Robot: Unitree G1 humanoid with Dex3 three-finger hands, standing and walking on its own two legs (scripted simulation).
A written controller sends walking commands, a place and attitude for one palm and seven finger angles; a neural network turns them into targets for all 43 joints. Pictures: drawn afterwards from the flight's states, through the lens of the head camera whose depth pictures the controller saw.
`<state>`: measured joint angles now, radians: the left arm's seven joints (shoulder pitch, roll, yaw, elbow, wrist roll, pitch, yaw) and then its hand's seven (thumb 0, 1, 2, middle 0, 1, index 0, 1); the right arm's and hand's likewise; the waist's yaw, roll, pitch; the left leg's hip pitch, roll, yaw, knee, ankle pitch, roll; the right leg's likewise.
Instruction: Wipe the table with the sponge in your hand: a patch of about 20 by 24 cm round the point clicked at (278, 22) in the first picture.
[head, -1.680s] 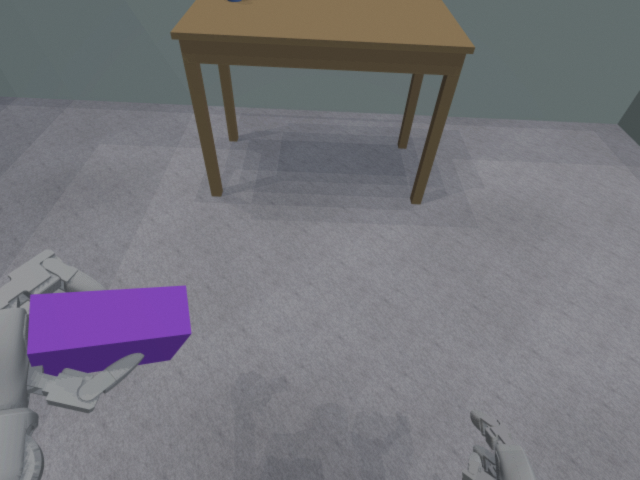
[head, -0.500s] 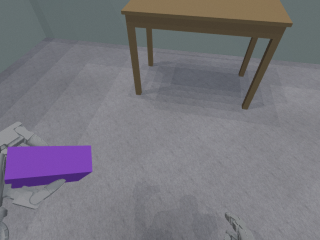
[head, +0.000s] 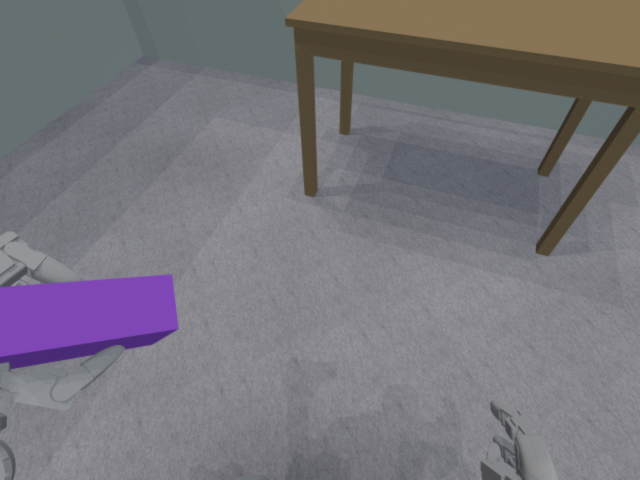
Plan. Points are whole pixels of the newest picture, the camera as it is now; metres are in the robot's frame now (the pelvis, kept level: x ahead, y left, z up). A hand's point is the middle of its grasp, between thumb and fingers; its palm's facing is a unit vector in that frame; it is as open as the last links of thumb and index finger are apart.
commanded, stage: walk to a spot facing it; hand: left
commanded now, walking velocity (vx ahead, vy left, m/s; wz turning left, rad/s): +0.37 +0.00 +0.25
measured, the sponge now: (113, 318) +0.22 +0.20 +0.17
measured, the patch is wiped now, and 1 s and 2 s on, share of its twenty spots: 0.00 0.00 0.00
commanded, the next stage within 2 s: none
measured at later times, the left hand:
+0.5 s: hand (182, 223) +0.33 +0.18 +0.17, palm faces +0.57 -0.71 -0.42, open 9.3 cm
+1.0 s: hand (190, 143) +0.44 +0.19 +0.19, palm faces +0.63 -0.63 -0.45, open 9.3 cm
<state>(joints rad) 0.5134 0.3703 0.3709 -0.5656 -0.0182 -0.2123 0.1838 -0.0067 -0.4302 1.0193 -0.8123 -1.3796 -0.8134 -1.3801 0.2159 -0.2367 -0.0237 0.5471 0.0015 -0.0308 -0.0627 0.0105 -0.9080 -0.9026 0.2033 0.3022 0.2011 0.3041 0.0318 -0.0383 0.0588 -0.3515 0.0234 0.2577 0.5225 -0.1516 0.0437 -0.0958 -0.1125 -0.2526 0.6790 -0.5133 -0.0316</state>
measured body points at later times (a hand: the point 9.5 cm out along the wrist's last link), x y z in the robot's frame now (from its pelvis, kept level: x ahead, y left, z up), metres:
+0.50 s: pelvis +0.15 -0.09 +0.00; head +0.18 -0.12 +0.45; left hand +0.29 +0.21 +0.20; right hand +0.35 -0.31 -0.12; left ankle +0.10 +0.05 -0.62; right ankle +0.17 -0.19 -0.72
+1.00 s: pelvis +0.31 -0.09 +0.01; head +0.34 -0.09 +0.46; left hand +0.40 +0.22 +0.22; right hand +0.52 -0.22 -0.10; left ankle +0.28 +0.05 -0.72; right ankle +0.39 -0.21 -0.70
